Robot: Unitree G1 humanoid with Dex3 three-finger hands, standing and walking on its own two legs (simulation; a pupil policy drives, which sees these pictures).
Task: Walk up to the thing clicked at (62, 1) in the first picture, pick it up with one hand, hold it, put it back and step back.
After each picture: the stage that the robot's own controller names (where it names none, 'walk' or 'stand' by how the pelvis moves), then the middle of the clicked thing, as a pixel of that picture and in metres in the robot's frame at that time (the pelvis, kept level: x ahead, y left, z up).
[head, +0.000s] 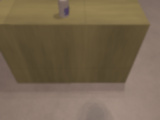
stand; (63, 7) +0.96 +0.13 -0.05
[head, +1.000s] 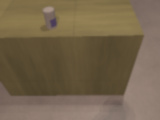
walk; (50, 18) +0.85 +0.24 -0.03
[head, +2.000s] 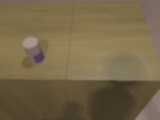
stand; (34, 51) +0.51 +0.25 -0.03
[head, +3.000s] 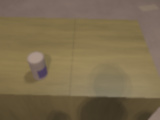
stand; (38, 66) +0.47 +0.21 -0.05
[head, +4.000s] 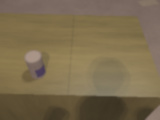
stand; (35, 65) +0.47 +0.22 -0.05
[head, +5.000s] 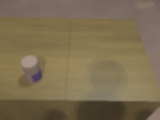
stand; (32, 70) +0.45 +0.22 -0.05
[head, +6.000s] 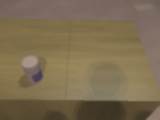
stand; (32, 70) +0.45 +0.22 -0.05
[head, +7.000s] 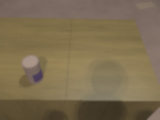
rise first; (33, 70) +0.45 +0.22 -0.05
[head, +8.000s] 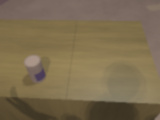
rise first; (35, 69) +0.45 +0.24 -0.05
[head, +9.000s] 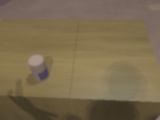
go down; (39, 68) +0.46 +0.24 -0.05
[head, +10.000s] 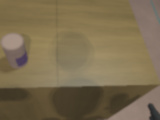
go down; (15, 51) +0.45 +0.21 -0.01
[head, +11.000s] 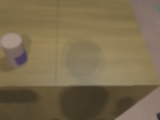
approach; (15, 51) +0.46 +0.22 +0.00
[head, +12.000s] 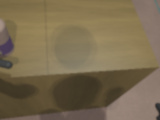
close in; out of the picture +0.47 +0.23 +0.04
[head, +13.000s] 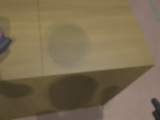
lift; out of the picture +0.48 +0.23 +0.04
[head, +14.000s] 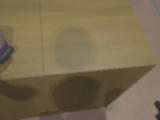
lift; out of the picture +0.46 +0.23 +0.05
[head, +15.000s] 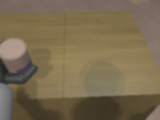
lift; (18, 61) +0.35 +0.19 +0.15
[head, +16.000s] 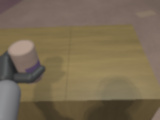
hold; (27, 62) +0.34 +0.17 +0.17
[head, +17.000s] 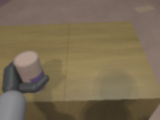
hold; (32, 73) +0.33 +0.17 +0.12
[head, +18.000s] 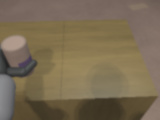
crouch; (19, 57) +0.37 +0.20 +0.14
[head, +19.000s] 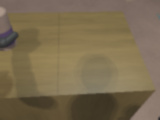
lower; (0, 29) +0.45 +0.24 +0.16
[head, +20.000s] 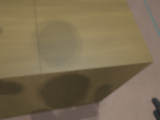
lower; out of the picture +0.51 +0.25 +0.05
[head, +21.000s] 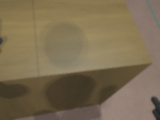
lower; out of the picture +0.48 +0.25 +0.05
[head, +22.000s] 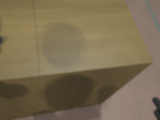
lower; out of the picture +0.48 +0.25 +0.05
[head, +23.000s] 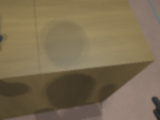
lower; out of the picture +0.49 +0.25 +0.05
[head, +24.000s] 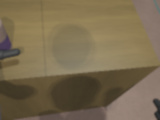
open; out of the picture +0.47 +0.23 +0.05
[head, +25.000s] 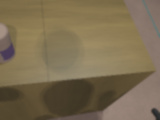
sink last; (0, 44) +0.46 +0.22 +0.03
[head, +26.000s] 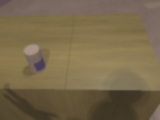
stand; (35, 59) +0.49 +0.24 +0.00
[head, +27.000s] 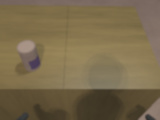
stand; (29, 56) +0.47 +0.23 +0.00
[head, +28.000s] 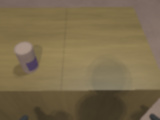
stand; (27, 58) +0.47 +0.24 +0.01
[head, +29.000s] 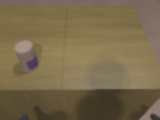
stand; (27, 56) +0.47 +0.23 +0.01
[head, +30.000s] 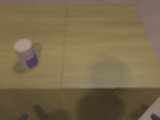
stand; (26, 55) +0.47 +0.24 +0.01
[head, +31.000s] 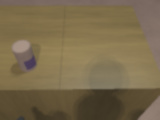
stand; (25, 56) +0.47 +0.23 +0.01
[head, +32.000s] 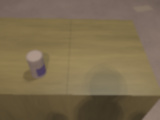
stand; (36, 64) +0.48 +0.22 -0.05
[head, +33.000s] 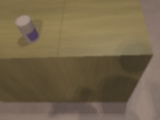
walk; (28, 30) +0.61 +0.28 -0.03
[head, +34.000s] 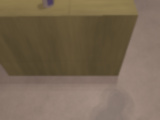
walk; out of the picture +0.94 +0.26 -0.03
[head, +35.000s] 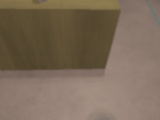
stand; out of the picture +1.09 +0.28 -0.04
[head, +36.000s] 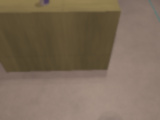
stand; out of the picture +1.11 +0.28 -0.05
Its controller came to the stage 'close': yes
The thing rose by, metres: 0.21
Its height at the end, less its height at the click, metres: +0.00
